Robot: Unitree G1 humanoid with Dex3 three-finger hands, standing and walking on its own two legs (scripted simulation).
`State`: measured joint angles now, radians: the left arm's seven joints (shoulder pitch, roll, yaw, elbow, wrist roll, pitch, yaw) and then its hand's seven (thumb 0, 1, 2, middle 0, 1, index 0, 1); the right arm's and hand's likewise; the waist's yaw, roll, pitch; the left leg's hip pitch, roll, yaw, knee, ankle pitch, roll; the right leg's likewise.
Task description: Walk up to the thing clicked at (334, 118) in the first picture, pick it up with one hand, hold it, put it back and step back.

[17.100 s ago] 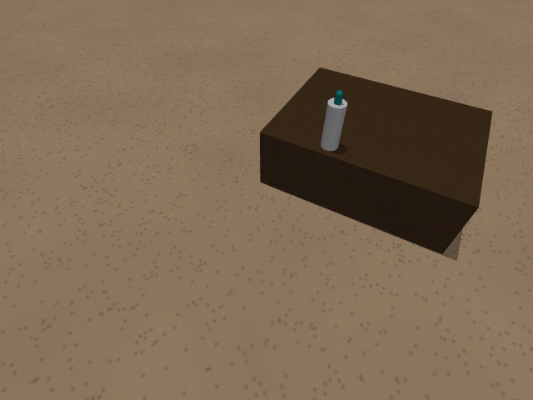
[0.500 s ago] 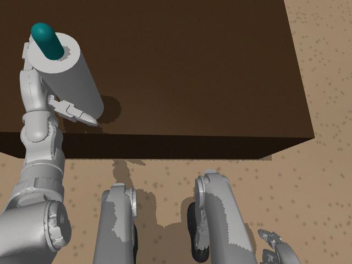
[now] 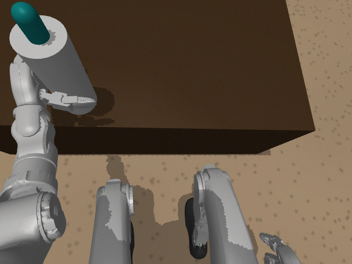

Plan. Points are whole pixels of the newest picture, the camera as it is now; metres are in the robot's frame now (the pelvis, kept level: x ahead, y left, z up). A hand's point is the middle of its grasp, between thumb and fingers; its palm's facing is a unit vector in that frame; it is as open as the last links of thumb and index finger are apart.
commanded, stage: close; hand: left
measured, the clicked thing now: (59, 67) +0.51 +0.18 +0.02
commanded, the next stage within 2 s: settle in 0.28 s
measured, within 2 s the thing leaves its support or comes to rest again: leaves its support in 0.76 s
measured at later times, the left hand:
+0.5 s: hand (63, 79) +0.51 +0.19 -0.02, palm faces +0.09 -0.99 -0.04, open 10.7 cm
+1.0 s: hand (51, 61) +0.52 +0.19 +0.04, palm faces +0.11 -0.99 -0.07, open 10.9 cm
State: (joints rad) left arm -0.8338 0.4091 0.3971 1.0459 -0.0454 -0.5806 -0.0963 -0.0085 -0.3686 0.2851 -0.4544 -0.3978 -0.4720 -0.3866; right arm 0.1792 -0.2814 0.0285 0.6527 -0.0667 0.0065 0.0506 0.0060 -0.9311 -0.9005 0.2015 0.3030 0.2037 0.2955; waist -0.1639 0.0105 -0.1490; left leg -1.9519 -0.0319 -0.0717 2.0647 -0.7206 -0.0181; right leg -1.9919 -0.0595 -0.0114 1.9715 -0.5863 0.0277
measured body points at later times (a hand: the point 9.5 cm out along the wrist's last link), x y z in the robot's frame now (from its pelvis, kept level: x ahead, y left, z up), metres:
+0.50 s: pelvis -0.01 +0.00 -0.02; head +0.20 +0.04 +0.38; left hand +0.50 +0.24 -0.01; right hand +0.07 -0.27 -0.13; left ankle +0.07 +0.12 -0.41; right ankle +0.11 -0.14 -0.41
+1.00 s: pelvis +0.01 +0.01 +0.05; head +0.22 +0.04 +0.45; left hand +0.51 +0.24 +0.04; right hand +0.07 -0.26 -0.07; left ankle +0.07 +0.12 -0.41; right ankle +0.11 -0.14 -0.41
